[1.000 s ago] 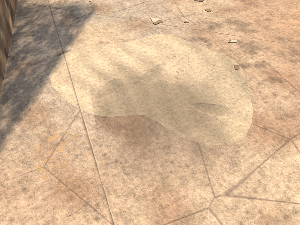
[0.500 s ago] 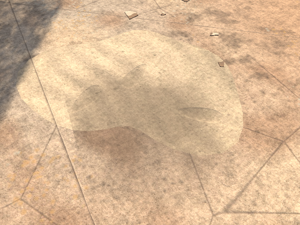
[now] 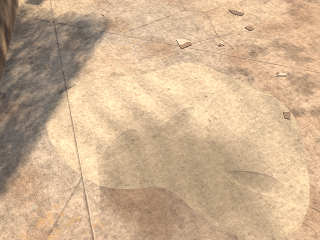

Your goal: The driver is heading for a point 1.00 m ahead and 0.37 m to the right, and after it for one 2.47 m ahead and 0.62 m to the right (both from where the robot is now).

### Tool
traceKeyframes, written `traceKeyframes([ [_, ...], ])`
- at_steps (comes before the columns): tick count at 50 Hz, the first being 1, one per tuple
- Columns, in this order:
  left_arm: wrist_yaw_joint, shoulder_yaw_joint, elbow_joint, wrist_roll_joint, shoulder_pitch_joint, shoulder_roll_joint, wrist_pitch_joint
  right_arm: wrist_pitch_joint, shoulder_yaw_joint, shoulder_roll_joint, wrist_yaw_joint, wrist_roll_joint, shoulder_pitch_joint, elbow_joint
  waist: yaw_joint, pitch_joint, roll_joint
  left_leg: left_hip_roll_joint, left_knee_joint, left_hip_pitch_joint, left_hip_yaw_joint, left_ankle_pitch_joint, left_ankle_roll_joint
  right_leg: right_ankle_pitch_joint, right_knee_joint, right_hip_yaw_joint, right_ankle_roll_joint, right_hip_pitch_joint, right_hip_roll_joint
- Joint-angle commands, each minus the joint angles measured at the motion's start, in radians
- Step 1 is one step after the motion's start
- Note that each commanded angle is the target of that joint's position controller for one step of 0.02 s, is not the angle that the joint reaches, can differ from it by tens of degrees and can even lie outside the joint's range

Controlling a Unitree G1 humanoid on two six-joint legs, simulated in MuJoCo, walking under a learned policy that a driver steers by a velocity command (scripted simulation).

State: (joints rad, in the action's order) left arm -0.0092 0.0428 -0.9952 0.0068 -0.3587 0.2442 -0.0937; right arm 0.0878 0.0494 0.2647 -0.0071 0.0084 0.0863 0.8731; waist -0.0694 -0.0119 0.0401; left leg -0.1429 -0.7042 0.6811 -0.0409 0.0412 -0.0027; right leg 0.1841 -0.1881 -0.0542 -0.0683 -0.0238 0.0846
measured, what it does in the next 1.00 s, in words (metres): walks ahead, turning right: left foot, then right foot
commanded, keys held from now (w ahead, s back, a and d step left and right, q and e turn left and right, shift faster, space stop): w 0.08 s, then w+e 0.38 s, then e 0.54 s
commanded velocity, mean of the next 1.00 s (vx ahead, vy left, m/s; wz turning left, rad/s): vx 0.34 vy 0.00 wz -0.41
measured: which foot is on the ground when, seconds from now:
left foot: up 0.00-0.16, down 0.18-0.70, up 0.72-1.00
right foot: down 0.00-0.18, up 0.20-0.66, down 0.68-1.00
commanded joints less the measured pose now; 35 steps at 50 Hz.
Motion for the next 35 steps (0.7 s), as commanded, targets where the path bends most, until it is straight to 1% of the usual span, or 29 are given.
traceKeyframes([
  [1, 0.010, 0.032, 0.032, 0.011, -0.029, 0.166, -0.004, 0.014, -0.003, 0.036, 0.014, 0.008, -0.110, -0.076, -0.007, -0.070, -0.079, 0.041, 0.117, -0.061, 0.041, 0.077, 0.003, -0.179, 0.081, 0.119, -0.139, -0.072, -0.268],
  [3, 0.011, 0.035, 0.015, 0.013, -0.060, 0.166, 0.008, 0.018, -0.004, 0.044, 0.028, 0.012, -0.156, -0.102, -0.014, -0.080, -0.081, 0.049, 0.163, -0.030, 0.033, 0.032, -0.013, -0.202, 0.043, 0.129, -0.134, 0.019, -0.305],
  [5, 0.015, 0.040, 0.008, 0.015, -0.068, 0.174, 0.020, 0.024, 0.002, 0.066, 0.039, 0.013, -0.166, -0.121, 0.004, -0.072, -0.091, 0.060, 0.199, -0.050, 0.025, -0.044, -0.038, -0.262, -0.011, 0.154, -0.119, 0.083, -0.340],
  [6, 0.016, 0.043, 0.010, 0.016, -0.058, 0.181, 0.026, 0.028, 0.009, 0.082, 0.041, 0.013, -0.137, -0.119, 0.029, -0.056, -0.102, 0.074, 0.214, -0.102, 0.029, -0.084, -0.048, -0.325, -0.049, 0.167, -0.110, 0.096, -0.346],
  [7, 0.017, 0.046, 0.018, 0.015, -0.034, 0.191, 0.031, 0.032, 0.022, 0.108, 0.040, 0.012, -0.067, -0.106, 0.075, -0.016, -0.117, 0.103, 0.232, -0.213, 0.049, -0.113, -0.063, -0.461, -0.127, 0.163, -0.097, 0.089, -0.333],
  [8, 0.016, 0.038, 0.028, 0.010, -0.016, 0.175, 0.035, 0.034, 0.047, 0.152, 0.034, 0.011, 0.088, -0.060, 0.151, 0.079, -0.106, 0.122, 0.247, -0.429, 0.065, -0.100, -0.090, -0.555, -0.297, 0.133, -0.073, 0.039, -0.280],
  [9, 0.015, 0.020, 0.059, -0.006, -0.008, 0.135, 0.032, 0.034, 0.071, 0.227, 0.022, -0.006, 0.283, -0.022, 0.222, 0.238, -0.037, -0.026, 0.201, -0.747, -0.082, -0.087, -0.150, -0.373, -0.585, 0.091, -0.037, -0.153, -0.215],
  [10, 0.007, -0.019, 0.064, 0.001, -0.146, -0.010, 0.014, 0.024, 0.090, 0.305, 0.023, -0.014, 0.367, 0.007, 0.165, 0.390, 0.229, -0.280, 0.286, -1.115, -0.531, -0.264, -0.296, 0.222, -0.950, 0.044, 0.034, -0.561, -0.038],
  [11, 0.008, 0.002, 0.048, 0.027, -0.106, 0.088, -0.003, 0.024, 0.061, 0.195, 0.023, -0.012, 0.362, -0.002, 0.194, 0.393, 0.173, -0.283, 0.380, -1.085, -0.646, -0.360, -0.283, 0.390, -1.092, 0.192, 0.026, -0.658, -0.061],
  [12, 0.010, 0.025, 0.077, 0.051, -0.020, 0.159, -0.010, 0.028, 0.044, 0.145, 0.020, -0.010, 0.276, -0.016, 0.182, 0.234, 0.126, -0.253, 0.398, -0.955, -0.483, -0.328, -0.230, 0.318, -1.125, 0.191, 0.013, -0.721, -0.110],
  [13, 0.017, 0.027, 0.088, 0.049, 0.029, 0.155, -0.010, 0.030, 0.035, 0.116, 0.019, -0.012, 0.194, -0.031, 0.150, 0.152, 0.062, -0.217, 0.426, -0.814, -0.355, -0.246, -0.204, 0.228, -1.096, 0.166, 0.014, -0.694, -0.162],
  [14, 0.023, 0.033, 0.090, 0.035, 0.054, 0.141, -0.003, 0.033, 0.028, 0.086, 0.022, -0.013, 0.142, -0.031, 0.125, 0.084, 0.034, -0.179, 0.467, -0.696, -0.256, -0.187, -0.187, 0.169, -1.040, 0.161, 0.018, -0.659, -0.191],
  [15, 0.024, 0.039, 0.085, 0.031, 0.033, 0.122, 0.012, 0.038, 0.023, 0.069, 0.023, -0.022, 0.113, -0.028, 0.091, 0.059, 0.058, -0.150, 0.501, -0.618, -0.179, -0.157, -0.171, 0.125, -1.005, 0.170, 0.018, -0.597, -0.218],
  [16, 0.021, 0.038, 0.083, 0.032, 0.017, 0.095, 0.026, 0.040, 0.023, 0.062, 0.025, -0.025, 0.102, -0.022, 0.075, 0.043, 0.063, -0.134, 0.530, -0.571, -0.131, -0.143, -0.170, 0.104, -0.988, 0.165, 0.020, -0.561, -0.225],
  [17, 0.019, 0.038, 0.085, 0.033, 0.013, 0.073, 0.039, 0.043, 0.026, 0.065, 0.024, -0.024, 0.101, -0.016, 0.064, 0.026, 0.055, -0.129, 0.550, -0.543, -0.084, -0.109, -0.176, 0.093, -0.976, 0.159, 0.023, -0.556, -0.229],
  [19, 0.019, 0.041, 0.111, 0.028, 0.047, 0.063, 0.057, 0.048, 0.035, 0.090, 0.016, -0.025, 0.109, -0.004, 0.055, -0.007, 0.034, -0.131, 0.577, -0.525, -0.014, -0.052, -0.185, 0.033, -0.935, 0.163, 0.031, -0.605, -0.236],
  [21, 0.016, 0.044, 0.137, 0.022, 0.094, 0.065, 0.062, 0.044, 0.042, 0.105, 0.004, -0.028, 0.124, 0.005, 0.059, -0.028, 0.017, -0.128, 0.591, -0.544, 0.045, -0.026, -0.186, -0.054, -0.851, 0.172, 0.041, -0.661, -0.236],
  [23, 0.005, 0.043, 0.158, 0.018, 0.144, 0.059, 0.056, 0.038, 0.046, 0.118, -0.006, -0.027, 0.133, 0.009, 0.069, -0.039, 0.013, -0.114, 0.597, -0.563, 0.108, -0.010, -0.174, -0.151, -0.736, 0.153, 0.047, -0.668, -0.230],
  [25, -0.009, 0.036, 0.188, 0.008, 0.219, 0.046, 0.050, 0.027, 0.048, 0.133, -0.017, -0.025, 0.121, 0.004, 0.083, -0.068, 0.002, -0.092, 0.573, -0.546, 0.191, 0.133, -0.156, -0.224, -0.603, 0.091, 0.049, -0.625, -0.210],
  [27, -0.023, 0.029, 0.225, -0.003, 0.288, 0.034, 0.048, 0.011, 0.053, 0.151, -0.030, -0.017, 0.148, 0.009, 0.107, -0.068, -0.001, -0.097, 0.519, -0.574, 0.238, 0.273, -0.149, -0.246, -0.523, 0.028, 0.049, -0.592, -0.185],
  [29, -0.037, 0.033, 0.253, -0.001, 0.308, 0.046, 0.054, -0.008, 0.058, 0.168, -0.036, -0.003, 0.170, 0.014, 0.109, -0.046, 0.019, -0.117, 0.454, -0.643, 0.250, 0.350, -0.139, -0.207, -0.480, 0.004, 0.037, -0.577, -0.164],
  [30, -0.043, 0.039, 0.265, 0.000, 0.302, 0.060, 0.057, -0.017, 0.062, 0.179, -0.038, 0.006, 0.163, 0.011, 0.097, -0.032, 0.032, -0.129, 0.414, -0.675, 0.252, 0.400, -0.130, -0.163, -0.464, -0.004, 0.024, -0.561, -0.150],
  [31, -0.048, 0.047, 0.271, -0.001, 0.278, 0.080, 0.060, -0.025, 0.068, 0.192, -0.042, 0.015, 0.147, 0.003, 0.077, -0.011, 0.046, -0.135, 0.356, -0.697, 0.253, 0.486, -0.119, -0.111, -0.454, -0.020, 0.008, -0.525, -0.127],
  [32, -0.050, 0.059, 0.267, 0.000, 0.227, 0.105, 0.061, -0.033, 0.073, 0.202, -0.045, 0.023, 0.127, -0.007, 0.045, 0.021, 0.058, -0.135, 0.269, -0.707, 0.254, 0.569, -0.105, -0.064, -0.441, -0.038, -0.011, -0.464, -0.097],
  [33, -0.050, 0.078, 0.248, 0.003, 0.133, 0.143, 0.059, -0.041, 0.074, 0.203, -0.046, 0.028, 0.107, -0.017, -0.007, 0.070, 0.044, -0.113, 0.128, -0.701, 0.261, 0.574, -0.081, -0.085, -0.381, -0.049, -0.037, -0.353, -0.061],
  [34, -0.035, 0.105, 0.224, 0.001, 0.027, 0.198, 0.055, -0.043, 0.068, 0.184, -0.041, 0.025, 0.117, -0.021, -0.059, 0.130, -0.011, -0.055, -0.084, -0.630, 0.278, 0.431, -0.028, -0.248, -0.275, -0.025, -0.072, -0.177, -0.038],
  [35, -0.009, 0.124, 0.226, -0.005, 0.006, 0.301, 0.059, -0.036, 0.037, 0.090, -0.033, -0.030, 0.168, -0.050, -0.009, 0.209, -0.228, 0.033, -0.395, -0.358, 0.271, -0.255, 0.037, -0.723, -0.333, 0.254, -0.141, 0.078, -0.244],
])
Next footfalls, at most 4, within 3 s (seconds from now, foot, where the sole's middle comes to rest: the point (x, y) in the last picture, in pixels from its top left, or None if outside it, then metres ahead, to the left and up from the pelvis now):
0.18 left None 0.29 0.15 -0.78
0.68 right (206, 239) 0.51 -0.12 -0.78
1.20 left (160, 214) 0.60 0.08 -0.78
1.64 right None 0.46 -0.18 -0.78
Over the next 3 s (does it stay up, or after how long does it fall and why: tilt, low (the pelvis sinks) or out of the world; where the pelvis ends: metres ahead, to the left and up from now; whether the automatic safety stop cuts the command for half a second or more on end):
stays up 0.80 -0.36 -0.01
